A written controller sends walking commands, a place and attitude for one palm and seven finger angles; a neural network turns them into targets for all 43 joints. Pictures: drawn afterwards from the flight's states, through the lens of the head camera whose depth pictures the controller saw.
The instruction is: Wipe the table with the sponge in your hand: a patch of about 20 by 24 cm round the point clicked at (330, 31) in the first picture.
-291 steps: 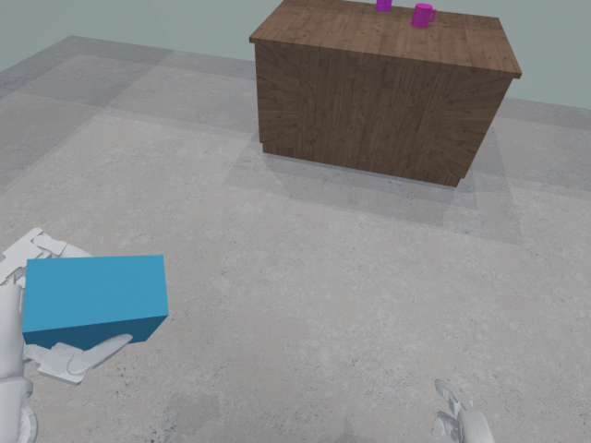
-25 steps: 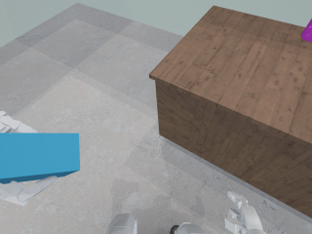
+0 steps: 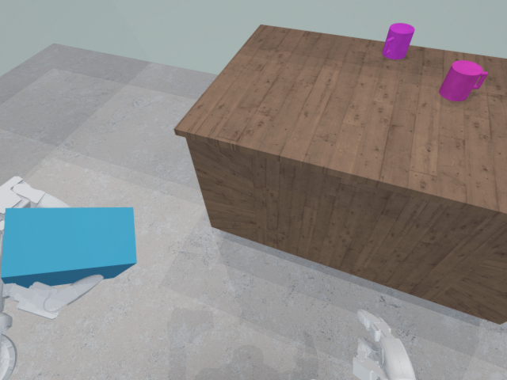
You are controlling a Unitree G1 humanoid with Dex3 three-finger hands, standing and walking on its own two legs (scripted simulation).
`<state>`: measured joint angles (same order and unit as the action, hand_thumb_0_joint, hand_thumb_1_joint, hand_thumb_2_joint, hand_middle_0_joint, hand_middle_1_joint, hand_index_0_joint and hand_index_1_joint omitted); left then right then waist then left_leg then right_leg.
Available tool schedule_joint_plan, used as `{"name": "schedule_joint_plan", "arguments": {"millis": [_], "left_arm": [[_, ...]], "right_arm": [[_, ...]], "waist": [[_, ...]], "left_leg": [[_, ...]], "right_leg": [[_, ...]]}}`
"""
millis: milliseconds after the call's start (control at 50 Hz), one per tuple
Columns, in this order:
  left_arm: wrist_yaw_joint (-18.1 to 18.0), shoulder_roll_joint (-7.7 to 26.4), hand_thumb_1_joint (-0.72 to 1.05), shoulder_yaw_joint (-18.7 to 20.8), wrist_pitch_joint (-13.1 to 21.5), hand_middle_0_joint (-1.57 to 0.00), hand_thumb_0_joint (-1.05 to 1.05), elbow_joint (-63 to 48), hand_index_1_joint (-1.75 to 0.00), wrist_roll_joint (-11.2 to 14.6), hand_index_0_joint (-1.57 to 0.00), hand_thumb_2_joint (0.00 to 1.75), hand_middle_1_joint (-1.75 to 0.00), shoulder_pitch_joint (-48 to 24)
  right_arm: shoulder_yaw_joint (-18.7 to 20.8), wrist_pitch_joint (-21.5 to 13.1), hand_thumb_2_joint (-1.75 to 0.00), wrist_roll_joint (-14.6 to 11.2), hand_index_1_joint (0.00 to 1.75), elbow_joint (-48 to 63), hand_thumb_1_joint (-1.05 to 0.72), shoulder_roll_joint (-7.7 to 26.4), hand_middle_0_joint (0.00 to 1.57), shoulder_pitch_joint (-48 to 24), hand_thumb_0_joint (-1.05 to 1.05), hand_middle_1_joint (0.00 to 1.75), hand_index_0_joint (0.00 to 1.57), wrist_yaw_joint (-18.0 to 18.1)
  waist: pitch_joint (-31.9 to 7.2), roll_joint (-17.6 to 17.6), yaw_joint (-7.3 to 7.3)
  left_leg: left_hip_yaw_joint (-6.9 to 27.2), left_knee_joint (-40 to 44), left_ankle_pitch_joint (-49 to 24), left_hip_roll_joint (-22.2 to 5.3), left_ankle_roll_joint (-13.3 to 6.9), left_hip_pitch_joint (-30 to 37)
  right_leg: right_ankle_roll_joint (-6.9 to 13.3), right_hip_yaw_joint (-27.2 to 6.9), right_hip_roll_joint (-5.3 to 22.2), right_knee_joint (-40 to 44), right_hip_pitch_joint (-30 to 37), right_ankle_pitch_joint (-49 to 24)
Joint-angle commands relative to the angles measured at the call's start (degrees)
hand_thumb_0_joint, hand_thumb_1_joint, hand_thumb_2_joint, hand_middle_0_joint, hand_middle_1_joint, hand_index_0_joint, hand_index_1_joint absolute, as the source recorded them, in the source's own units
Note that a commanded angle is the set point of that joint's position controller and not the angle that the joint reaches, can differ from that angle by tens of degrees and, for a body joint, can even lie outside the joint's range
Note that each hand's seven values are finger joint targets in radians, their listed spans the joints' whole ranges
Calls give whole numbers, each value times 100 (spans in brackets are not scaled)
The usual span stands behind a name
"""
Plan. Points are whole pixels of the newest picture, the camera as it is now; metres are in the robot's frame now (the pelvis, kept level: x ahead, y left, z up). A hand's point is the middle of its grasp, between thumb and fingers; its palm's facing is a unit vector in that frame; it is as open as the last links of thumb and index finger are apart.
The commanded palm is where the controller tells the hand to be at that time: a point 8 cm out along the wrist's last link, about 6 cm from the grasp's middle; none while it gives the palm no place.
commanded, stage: turn to face it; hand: left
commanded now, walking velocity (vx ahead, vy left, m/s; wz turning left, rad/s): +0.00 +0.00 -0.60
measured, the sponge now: (88, 248) +0.22 +0.22 +0.16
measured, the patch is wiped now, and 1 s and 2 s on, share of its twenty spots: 0.00 0.00 0.00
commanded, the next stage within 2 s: take the last steps up to it in 1.06 s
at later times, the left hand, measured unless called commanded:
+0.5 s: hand (169, 254) +0.21 +0.11 +0.18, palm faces +0.16 -0.88 -0.44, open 10.3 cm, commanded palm +0.17 +0.17 +0.19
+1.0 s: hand (335, 306) +0.18 -0.05 +0.19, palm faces -0.19 -0.83 -0.53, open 10.3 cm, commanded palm +0.15 +0.03 +0.19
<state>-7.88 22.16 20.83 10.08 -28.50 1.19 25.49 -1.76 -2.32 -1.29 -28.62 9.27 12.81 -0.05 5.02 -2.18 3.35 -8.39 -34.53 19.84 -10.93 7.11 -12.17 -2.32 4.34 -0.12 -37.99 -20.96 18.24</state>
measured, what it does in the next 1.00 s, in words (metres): walks backwards, turning right: left foot, then right foot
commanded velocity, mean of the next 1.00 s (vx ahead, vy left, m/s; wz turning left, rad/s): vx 0.00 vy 0.00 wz -0.52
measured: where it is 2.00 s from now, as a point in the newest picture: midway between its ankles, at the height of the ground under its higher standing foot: outside the picture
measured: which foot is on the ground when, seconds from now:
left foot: down 0.00-0.02, up 0.04-0.54, down 0.56-0.78, up 0.80-1.00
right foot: down 0.00-0.56, up 0.58-0.76, down 0.78-1.00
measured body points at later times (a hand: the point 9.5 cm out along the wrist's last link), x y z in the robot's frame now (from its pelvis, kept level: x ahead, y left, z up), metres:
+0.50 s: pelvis -0.06 -0.06 +0.02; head -0.03 -0.08 +0.47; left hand +0.20 +0.16 +0.21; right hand +0.04 -0.35 -0.08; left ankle -0.06 +0.11 -0.69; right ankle +0.04 -0.08 -0.72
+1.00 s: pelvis -0.13 -0.12 +0.01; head -0.09 -0.16 +0.45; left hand +0.18 -0.01 +0.22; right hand -0.13 -0.40 -0.10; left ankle -0.08 +0.02 -0.66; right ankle -0.08 -0.20 -0.72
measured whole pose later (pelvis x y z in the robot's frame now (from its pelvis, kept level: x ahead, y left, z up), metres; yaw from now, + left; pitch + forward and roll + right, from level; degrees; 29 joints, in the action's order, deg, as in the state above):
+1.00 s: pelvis -0.13 -0.12 +0.01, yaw -33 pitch +0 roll +2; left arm -7.8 24.2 22.4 12.7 -33.9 2.8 30.4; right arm 0.6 1.2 -0.6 -33.2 12.8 8.8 0.3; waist 7.7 0.4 -2.0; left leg -1.6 -58.2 26.5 -1.4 4.1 -24.7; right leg 6.3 -1.0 -5.3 -29.5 -22.4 7.0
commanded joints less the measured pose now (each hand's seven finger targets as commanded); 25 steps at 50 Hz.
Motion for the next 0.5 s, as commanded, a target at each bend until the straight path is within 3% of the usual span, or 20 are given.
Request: {"name": "schedule_joint_plan", "arguments": {"millis": [0, 20, 40, 60, 80, 160, 260, 340, 420, 480], "left_arm": [[-198, 1350, 10, 924, 373, -120, 0, -1155, -160, 41, -120, 130, -160, -776], [-212, 1410, 10, 1050, 350, -120, 0, -1387, -160, 195, -120, 130, -160, -535], [-224, 1469, 10, 1208, 374, -120, 0, -1502, -160, 250, -120, 130, -160, -99], [-237, 1415, 10, 1313, 393, -120, 0, -1483, -160, 275, -120, 130, -160, 267], [-227, 1220, 10, 1189, 438, -120, 0, -1641, -160, 306, -120, 130, -160, 427], [-260, 1249, 10, 1283, 506, -120, 0, -1597, -160, 358, -120, 130, -160, 557], [-256, 1046, 10, 1057, 404, -120, 0, -969, -160, 352, -120, 130, -160, 686], [-230, 933, 10, 761, 376, -120, 0, -926, -160, 291, -120, 130, -160, 322], [-208, 953, 10, 568, 402, -120, 0, -1213, -160, 206, -120, 130, -160, -142], [-148, 1086, 10, 574, 478, -120, 0, -1460, -160, 167, -120, 130, -160, -402]], "right_arm": [[353, -357, -90, 7, 30, 764, -90, 751, 20, -533, 0, 30, 20, 88], [482, -296, -90, -35, 30, 816, -90, 859, 20, -674, 0, 30, 20, 98], [392, -195, -90, 38, 30, 737, -90, 712, 20, -680, 0, 30, 20, 104], [299, -64, -90, 77, 30, 636, -90, 670, 20, -759, 0, 30, 20, 62], [244, 60, -90, 78, 30, 608, -90, 584, 20, -746, 0, 30, 20, 34], [352, 202, -90, 86, 30, 543, -90, 748, 20, -864, 0, 30, 20, 82], [428, 372, -90, 34, 30, 519, -90, 901, 20, -775, 0, 30, 20, 93], [466, 524, -90, 19, 30, 616, -90, 1016, 20, -760, 0, 30, 20, 87], [500, 609, -90, 23, 30, 712, -90, 1048, 20, -738, 0, 30, 20, 57], [520, 622, -90, 60, 30, 693, -90, 1014, 20, -593, 0, 30, 20, 12]], "waist": [[-1141, 1597, -124], [-1481, 1883, -52], [-1513, 1291, -102], [-1640, 557, -101], [-1726, 426, -178], [-1662, 520, -214], [-1437, 715, -157], [-1328, 811, -135], [-1303, 817, -122], [-1415, 458, -240]], "left_leg": [[-9, -2321, 1126, 584, -247, -1705], [836, -3147, 1448, 664, -274, -1596], [1165, -3538, 1084, 585, -249, -1771], [1235, -3595, 795, 569, -206, -1935], [1166, -3496, 583, 576, -182, -1957], [1020, -2570, 440, 690, -168, -1656], [930, -1593, 601, 884, -269, -1351], [878, -1208, 708, 1084, -378, -1103], [772, -380, 939, 1235, -522, -515], [604, 741, 743, 1197, -692, 400]], "right_leg": [[955, -2499, 1494, 1489, 2030, -3641], [939, -3331, 1793, 1840, 1592, -3253], [1081, -3282, 1767, 1741, 1730, -2681], [1177, -3020, 1596, 1544, 1879, -2515], [1161, -2602, 1431, 1518, 2019, -2388], [1069, -2450, 1232, 1850, 1751, -1952], [902, -2891, 1094, 2298, 1253, -704], [535, -3163, 877, 2753, 946, 281], [425, -3256, 733, 3064, 705, 730], [209, -3078, 479, 2952, 327, 552]]}}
